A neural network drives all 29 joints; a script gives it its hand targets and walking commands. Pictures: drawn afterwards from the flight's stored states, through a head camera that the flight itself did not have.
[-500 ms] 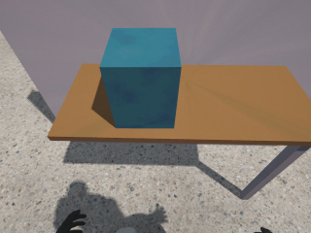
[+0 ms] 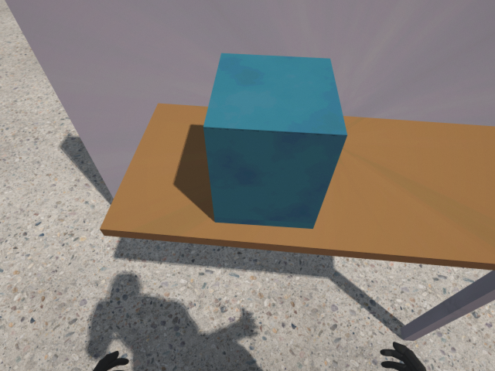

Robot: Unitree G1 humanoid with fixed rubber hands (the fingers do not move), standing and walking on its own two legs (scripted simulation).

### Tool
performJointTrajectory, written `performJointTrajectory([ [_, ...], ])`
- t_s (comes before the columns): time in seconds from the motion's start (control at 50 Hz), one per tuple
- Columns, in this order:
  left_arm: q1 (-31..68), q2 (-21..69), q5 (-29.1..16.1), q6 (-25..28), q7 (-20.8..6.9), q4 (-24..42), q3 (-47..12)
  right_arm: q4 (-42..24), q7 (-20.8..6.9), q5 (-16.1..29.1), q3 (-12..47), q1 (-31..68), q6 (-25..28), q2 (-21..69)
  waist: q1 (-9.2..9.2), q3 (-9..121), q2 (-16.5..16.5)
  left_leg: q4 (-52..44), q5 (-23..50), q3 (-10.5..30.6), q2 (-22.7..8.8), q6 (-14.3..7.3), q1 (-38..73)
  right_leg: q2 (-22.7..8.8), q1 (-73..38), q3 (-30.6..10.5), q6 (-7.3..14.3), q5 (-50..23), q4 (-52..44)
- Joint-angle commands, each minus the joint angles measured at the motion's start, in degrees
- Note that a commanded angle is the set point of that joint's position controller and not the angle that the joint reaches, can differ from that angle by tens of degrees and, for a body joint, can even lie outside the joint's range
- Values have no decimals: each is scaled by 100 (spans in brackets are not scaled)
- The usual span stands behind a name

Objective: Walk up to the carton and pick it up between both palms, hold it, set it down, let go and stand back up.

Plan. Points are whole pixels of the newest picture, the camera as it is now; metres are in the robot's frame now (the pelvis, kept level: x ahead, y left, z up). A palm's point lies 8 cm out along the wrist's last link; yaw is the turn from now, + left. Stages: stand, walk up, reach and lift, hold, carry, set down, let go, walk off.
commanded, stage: walk up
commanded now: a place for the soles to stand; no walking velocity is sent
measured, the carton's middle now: (269, 145) +0.49 -0.01 +0.07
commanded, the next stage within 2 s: reach and lift in 1.14 s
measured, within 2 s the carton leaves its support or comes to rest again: neither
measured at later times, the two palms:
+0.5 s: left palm out of the picture +0.05 +0.27 -0.10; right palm out of the picture +0.11 -0.27 -0.10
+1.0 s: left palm out of the picture +0.02 +0.27 -0.10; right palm out of the picture +0.12 -0.26 -0.10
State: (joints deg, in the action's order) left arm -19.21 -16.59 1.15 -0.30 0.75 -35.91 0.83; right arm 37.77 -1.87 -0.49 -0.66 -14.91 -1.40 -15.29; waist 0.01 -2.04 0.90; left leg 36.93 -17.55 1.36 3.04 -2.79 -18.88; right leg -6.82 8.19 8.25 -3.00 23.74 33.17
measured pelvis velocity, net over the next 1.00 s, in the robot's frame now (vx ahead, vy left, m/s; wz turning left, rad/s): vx -0.01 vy -0.01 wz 0.10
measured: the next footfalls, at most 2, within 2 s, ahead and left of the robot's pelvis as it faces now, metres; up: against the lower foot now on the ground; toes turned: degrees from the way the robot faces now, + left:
none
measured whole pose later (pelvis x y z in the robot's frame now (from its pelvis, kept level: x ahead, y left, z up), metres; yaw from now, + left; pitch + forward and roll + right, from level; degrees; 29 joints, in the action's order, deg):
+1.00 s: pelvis -0.01 -0.01 +0.00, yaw +5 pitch -2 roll -1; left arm -23.7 -17.3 1.5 -0.3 0.8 -35.9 1.0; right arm 40.8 -1.6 -0.5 -1.4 -13.7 -2.4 -15.1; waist 0.5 -2.4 0.3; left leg 36.8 -15.8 6.3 5.3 -2.0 -18.5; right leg -5.3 6.2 8.8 -2.0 24.5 33.4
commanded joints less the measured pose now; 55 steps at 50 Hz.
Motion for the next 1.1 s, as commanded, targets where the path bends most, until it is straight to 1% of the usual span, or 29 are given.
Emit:
performJointTrajectory([
  [0.0, -258, -760, -1, 70, 46, 477, 290, -415, 15, 5, -334, -131, 89, -905, -56, 412, -357, -564, 2900, 1032, -599, -321, 473, -91, 98, -278, 526, -1078, -86],
  [0.06, -362, -614, -33, 56, 44, 466, 270, -404, 8, 37, -341, -15, 57, -943, -15, 339, -466, -869, 2186, 1409, -712, -562, 308, 145, 134, -271, 454, -361, -68],
  [0.08, -366, -628, -34, 64, 49, 477, 278, -403, 10, 47, -332, 45, 46, -919, 1, 254, -452, -924, 2062, 1446, -692, -557, 195, 149, 103, -306, 460, -301, -137],
  [0.12, -420, -681, -26, 108, 48, 454, 296, -406, 8, 32, -302, 178, 35, -837, 45, 211, -310, -757, 2083, 1179, -528, -419, 55, -20, -41, -425, 532, -563, -439],
  [0.16, -418, -869, 25, 140, 55, 433, 337, -410, -3, 1, -286, 205, 37, -769, 45, 236, 11, -305, 2260, 728, -306, -167, -17, -416, -220, -573, 690, -1107, -705],
  [0.2, -408, -1052, 52, 113, 61, 424, 388, -443, -23, -48, -287, 220, 47, -703, 74, 166, 205, -122, 2087, 481, -258, -19, -95, -774, -259, -601, 872, -1394, -757],
  [0.26, -336, -1055, 48, 58, 59, 438, 385, -442, -51, -38, -351, 130, 91, -778, 24, 142, 113, -201, 2241, 502, -271, -66, 158, -689, -44, -310, 821, -1339, -539],
  [0.3, -266, -956, 19, 32, 48, 477, 355, -386, -52, -17, -404, 14, 102, -852, -40, 169, 4, -309, 2381, 705, -302, -187, 390, -439, 139, -107, 685, -981, -292],
  [0.32, -275, -858, 0, 20, 45, 497, 330, -369, -46, -1, -427, -51, 102, -914, -65, 197, -168, -399, 2478, 972, -374, -296, 500, -269, 251, -78, 606, -820, -91],
  [0.36, -305, -681, -45, -8, 30, 542, 276, -310, -14, 48, -462, -172, 68, -1044, -140, 162, -499, -944, 1877, 1817, -691, -627, 498, 150, 477, -54, 427, 23, 412],
  [0.38, -362, -605, -48, -18, 30, 537, 251, -273, 13, 59, -456, -192, 44, -1069, -128, 85, -555, -1263, 1369, 2312, -904, -813, 326, 311, 515, -154, 367, 498, 489],
  [0.4, -466, -567, -42, -13, 38, 516, 240, -267, 41, 56, -436, -91, 16, -1078, -51, -27, -613, -1439, 1006, 2530, -985, -902, 166, 355, 534, -287, 363, 767, 370],
  [0.42, -650, -566, -52, 28, 42, 457, 246, -272, 65, 42, -400, 116, -8, -1041, 86, -47, -578, -1373, 999, 2386, -913, -849, 24, 292, 383, -381, 410, 528, -16],
  [0.44, -878, -600, -49, 98, 47, 365, 246, -327, 73, 29, -340, 395, -20, -942, 263, -8, -488, -1132, 1208, 1956, -727, -645, -223, 149, 6, -502, 492, 20, -583],
  [0.46, -1017, -732, -20, 180, 63, 303, 265, -389, 57, -1, -281, 599, -19, -757, 337, 50, -297, -641, 1472, 1321, -402, -324, -278, -158, -151, -749, 618, -353, -1077],
  [0.48, -854, -1077, 49, 224, 83, 297, 329, -432, 30, -25, -238, 535, -10, -572, 204, -50, 183, -106, 1504, 703, -74, 4, -365, -687, -156, -1162, 812, -798, -1344],
  [0.5, -587, -1230, 72, 207, 93, 310, 367, -409, 21, -69, -232, 408, 5, -532, 81, -256, 211, -96, 1318, 425, -110, 134, -378, -1059, -126, -1249, 1012, -1493, -1264],
  [0.52, -481, -1218, 72, 185, 89, 330, 369, -362, 5, -96, -238, 263, 31, -549, 17, -156, 199, -216, 1440, 418, -198, 131, -211, -1076, -196, -1073, 1047, -2070, -1053],
  [0.54, -478, -1184, 59, 163, 77, 362, 359, -337, -14, -110, -270, 230, 60, -609, 16, -72, 229, -304, 1809, 480, -250, 79, 24, -928, -172, -827, 985, -2355, -846],
  [0.56, -531, -1129, 38, 148, 72, 376, 337, -321, -28, -116, -304, 251, 85, -691, 33, -1, 197, -303, 2222, 556, -258, 16, 212, -741, -105, -650, 886, -2343, -723],
  [0.6, -553, -1034, -2, 106, 61, 393, 304, -303, -40, -89, -345, 239, 98, -742, 43, 76, 259, -245, 2393, 654, -232, -88, 489, -497, 175, -460, 744, -1636, -687],
  [0.68, -540, -969, -8, 46, 48, 446, 304, -292, -9, -19, -337, 151, 60, -775, -29, 27, 146, -322, 2038, 915, -279, -186, 592, -360, 459, -468, 696, -656, -653],
  [0.76, -595, -878, 8, 42, 29, 466, 295, -271, 29, 10, -350, 179, 43, -858, -21, 38, -110, -596, 1558, 1299, -352, -241, 422, -192, 401, -451, 655, -246, -494],
  [0.82, -763, -802, -15, 47, 32, 439, 277, -242, 46, 35, -332, 269, 29, -855, 62, -45, -374, -943, 1236, 1691, -450, -346, 135, 50, 242, -440, 558, 8, -417],
  [0.88, -856, -843, 12, 92, 40, 387, 294, -213, 57, 21, -291, 319, 25, -786, 102, -97, -268, -827, 1483, 1517, -341, -258, -29, -51, 58, -525, 613, -202, -677],
  [0.94, -798, -1002, 68, 120, 55, 352, 336, -219, 50, -18, -282, 298, 41, -704, 93, -87, -45, -364, 1846, 1043, -158, -47, -4, -462, -31, -691, 790, -675, -900],
  [0.98, -755, -1073, 76, 112, 62, 358, 346, -246, 38, -47, -292, 286, 65, -701, 89, -48, -50, -262, 2012, 897, -177, -13, 62, -646, -37, -677, 873, -986, -844],
  [1.04, -643, -1037, 65, 64, 57, 364, 332, -251, 20, -23, -334, 166, 85, -734, 31, 9, -108, -374, 1941, 985, -197, -50, 245, -528, 114, -466, 819, -741, -658],
  [1.08, -632, -905, 32, 28, 49, 377, 300, -235, 31, 7, -378, 62, 85, -827, -4, 31, -328, -664, 1743, 1404, -296, -161, 326, -193, 245, -308, 663, -334, -371],
])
